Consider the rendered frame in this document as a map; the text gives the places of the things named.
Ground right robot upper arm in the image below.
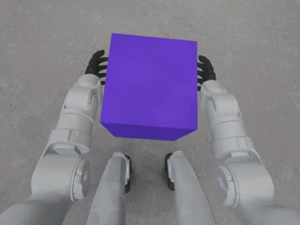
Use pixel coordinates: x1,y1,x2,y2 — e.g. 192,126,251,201
213,161,300,225

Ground robot left forearm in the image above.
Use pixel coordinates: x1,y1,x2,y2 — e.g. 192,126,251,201
31,74,102,193

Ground right robot foot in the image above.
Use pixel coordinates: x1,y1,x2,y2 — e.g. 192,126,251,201
165,153,175,191

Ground left robot upper arm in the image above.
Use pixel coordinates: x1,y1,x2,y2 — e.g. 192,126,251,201
0,154,91,225

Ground robot foot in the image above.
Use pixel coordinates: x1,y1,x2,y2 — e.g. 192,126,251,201
125,155,132,194
165,153,175,191

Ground right robot hand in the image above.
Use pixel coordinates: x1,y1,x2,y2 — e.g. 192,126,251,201
197,55,217,92

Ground left robot hand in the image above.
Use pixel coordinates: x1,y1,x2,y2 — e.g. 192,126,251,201
84,50,109,85

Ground robot right forearm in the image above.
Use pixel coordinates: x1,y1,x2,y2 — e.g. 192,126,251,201
199,80,275,197

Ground carton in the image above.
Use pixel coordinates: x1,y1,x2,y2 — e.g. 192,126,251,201
99,33,198,142

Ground left robot foot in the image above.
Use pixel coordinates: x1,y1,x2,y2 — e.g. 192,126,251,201
125,155,132,194

